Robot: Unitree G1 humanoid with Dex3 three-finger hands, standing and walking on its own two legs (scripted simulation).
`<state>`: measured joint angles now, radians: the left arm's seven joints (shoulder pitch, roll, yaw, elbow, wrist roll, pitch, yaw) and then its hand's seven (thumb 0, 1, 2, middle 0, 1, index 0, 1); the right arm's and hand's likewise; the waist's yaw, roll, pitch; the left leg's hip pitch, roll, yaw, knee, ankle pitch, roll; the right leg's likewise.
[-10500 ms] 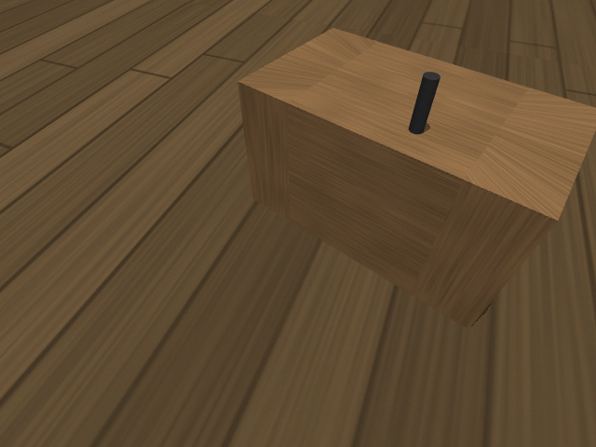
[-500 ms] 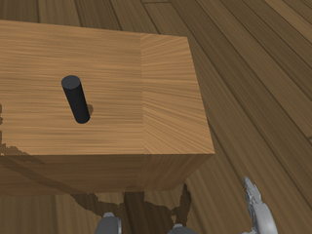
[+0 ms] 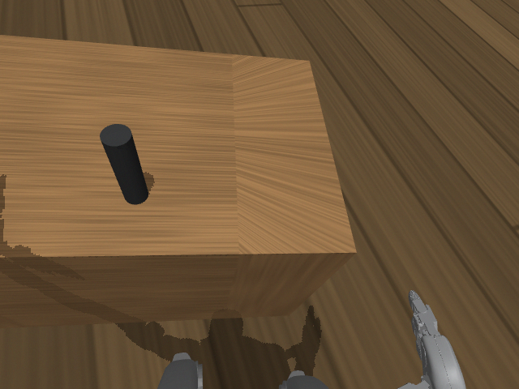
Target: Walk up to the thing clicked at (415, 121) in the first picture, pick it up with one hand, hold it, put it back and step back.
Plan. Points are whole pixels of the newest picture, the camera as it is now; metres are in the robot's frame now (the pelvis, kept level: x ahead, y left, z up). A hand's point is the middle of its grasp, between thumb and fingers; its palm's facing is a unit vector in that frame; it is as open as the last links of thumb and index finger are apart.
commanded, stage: approach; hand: left
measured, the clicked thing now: (127, 168) +0.48 +0.22 -0.02
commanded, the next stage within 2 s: close in in 0.36 s
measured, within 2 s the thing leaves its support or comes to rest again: neither
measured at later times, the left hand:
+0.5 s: hand (75, 193) +0.43 +0.29 -0.03, palm faces +0.14 -0.98 +0.10, open 17.7 cm
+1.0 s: hand (116, 189) +0.45 +0.23 -0.04, palm faces +0.19 -0.98 +0.03, open 17.6 cm
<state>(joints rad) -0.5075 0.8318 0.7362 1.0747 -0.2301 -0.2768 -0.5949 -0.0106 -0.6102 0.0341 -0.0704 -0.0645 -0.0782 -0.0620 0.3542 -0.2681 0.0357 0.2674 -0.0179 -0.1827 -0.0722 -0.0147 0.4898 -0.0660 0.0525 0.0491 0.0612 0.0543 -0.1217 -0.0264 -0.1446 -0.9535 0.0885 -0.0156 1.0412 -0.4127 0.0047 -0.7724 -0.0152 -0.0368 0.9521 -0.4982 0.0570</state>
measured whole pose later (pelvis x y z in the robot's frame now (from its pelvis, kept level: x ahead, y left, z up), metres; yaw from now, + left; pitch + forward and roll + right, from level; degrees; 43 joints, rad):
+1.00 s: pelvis -0.02 -0.01 -0.05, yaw -1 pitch +24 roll -4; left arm -0.63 0.50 0.51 1.04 -0.13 -0.48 -0.20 -0.01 -0.58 0.00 -0.06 -0.04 -0.08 -0.02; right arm 0.41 -0.25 0.00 -0.07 -0.06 -0.06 0.04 -0.01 0.51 -0.05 0.06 0.05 0.06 0.06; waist -0.20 -0.02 -0.14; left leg -1.22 0.10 -0.03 1.25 -0.46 -0.01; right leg -1.06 0.00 -0.02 1.21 -0.58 0.05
